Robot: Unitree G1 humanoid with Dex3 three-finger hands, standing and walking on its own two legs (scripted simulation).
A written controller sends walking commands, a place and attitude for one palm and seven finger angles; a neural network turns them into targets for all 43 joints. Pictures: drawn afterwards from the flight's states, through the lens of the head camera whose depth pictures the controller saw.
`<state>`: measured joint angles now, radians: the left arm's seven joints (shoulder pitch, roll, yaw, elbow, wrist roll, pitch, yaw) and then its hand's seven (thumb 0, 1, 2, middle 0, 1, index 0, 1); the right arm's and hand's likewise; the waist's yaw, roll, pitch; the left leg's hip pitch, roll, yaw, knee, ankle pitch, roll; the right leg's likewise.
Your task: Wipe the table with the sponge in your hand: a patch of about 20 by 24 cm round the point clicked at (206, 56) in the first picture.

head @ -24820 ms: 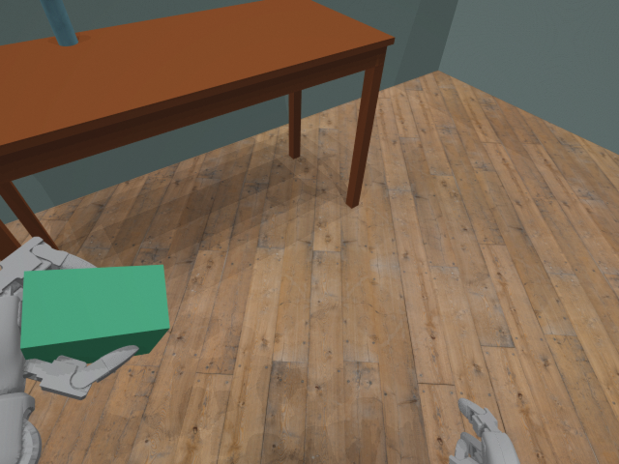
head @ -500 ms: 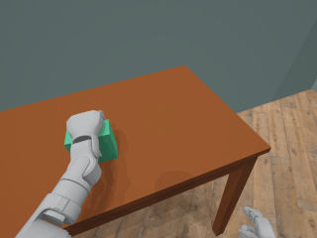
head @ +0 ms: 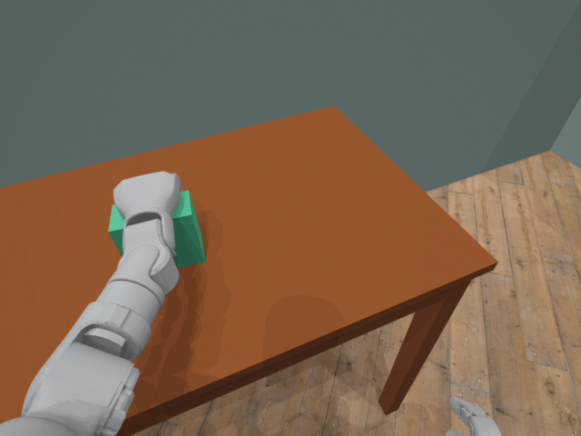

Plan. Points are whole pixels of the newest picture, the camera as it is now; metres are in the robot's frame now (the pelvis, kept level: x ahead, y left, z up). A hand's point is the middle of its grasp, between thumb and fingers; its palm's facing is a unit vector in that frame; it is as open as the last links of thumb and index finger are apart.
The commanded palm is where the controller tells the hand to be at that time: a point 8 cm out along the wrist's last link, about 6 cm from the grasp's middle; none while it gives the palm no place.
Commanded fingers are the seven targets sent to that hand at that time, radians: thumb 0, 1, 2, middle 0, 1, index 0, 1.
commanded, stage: wipe forward along the third lane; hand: left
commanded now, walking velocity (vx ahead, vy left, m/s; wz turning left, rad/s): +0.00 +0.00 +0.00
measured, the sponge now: (163, 241) +0.39 +0.24 +0.05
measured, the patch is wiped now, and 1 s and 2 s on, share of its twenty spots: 0.85 0.85 0.85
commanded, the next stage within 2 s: wipe back along the third lane in 0.38 s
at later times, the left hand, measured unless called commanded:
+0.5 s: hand (155, 197) +0.46 +0.26 +0.09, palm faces -0.06 -0.02 -1.00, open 10.0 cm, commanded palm +0.42 +0.25 +0.12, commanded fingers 0.00 0.10 1.30 -1.20 -1.60 -1.20 -1.60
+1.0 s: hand (155, 215) +0.41 +0.25 +0.09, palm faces +0.01 -0.03 -1.00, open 10.0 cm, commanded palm +0.37 +0.23 +0.12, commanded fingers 0.00 0.10 1.30 -1.20 -1.60 -1.20 -1.60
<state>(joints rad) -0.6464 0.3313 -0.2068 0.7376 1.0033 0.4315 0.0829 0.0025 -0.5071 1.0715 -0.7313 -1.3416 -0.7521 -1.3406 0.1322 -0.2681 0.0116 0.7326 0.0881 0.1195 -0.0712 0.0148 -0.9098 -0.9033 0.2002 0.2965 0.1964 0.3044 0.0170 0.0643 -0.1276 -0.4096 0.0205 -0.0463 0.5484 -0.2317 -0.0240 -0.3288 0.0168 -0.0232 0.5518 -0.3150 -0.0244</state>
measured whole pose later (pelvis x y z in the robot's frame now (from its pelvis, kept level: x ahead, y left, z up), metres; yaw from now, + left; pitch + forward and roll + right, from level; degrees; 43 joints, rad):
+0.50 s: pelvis +0.01 +0.02 +0.00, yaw -1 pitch +9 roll -1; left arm -0.84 0.38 -0.13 1.01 1.03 0.37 0.13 0.01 -0.51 1.07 -0.73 -1.34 -0.75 -1.34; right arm 0.21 -0.25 -0.01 0.77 0.06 0.13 -0.04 0.01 -0.91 -0.90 0.20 0.30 0.20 0.30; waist -0.03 0.05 -0.15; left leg -0.47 0.01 -0.03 0.56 -0.25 0.00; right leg -0.38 0.01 0.00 0.52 -0.31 0.00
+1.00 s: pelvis +0.02 +0.02 +0.00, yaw +0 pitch +6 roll -1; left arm -0.63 0.27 -0.27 0.69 0.99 0.55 0.12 0.00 -0.48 1.07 -0.69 -1.39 -0.71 -1.39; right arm 0.06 -0.24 0.02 0.69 0.09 0.17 -0.01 0.01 -0.91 -0.90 0.20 0.30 0.20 0.30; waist 0.04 0.06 -0.15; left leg -0.39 -0.01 -0.03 0.55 -0.26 0.01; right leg -0.29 -0.01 -0.01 0.50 -0.32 0.01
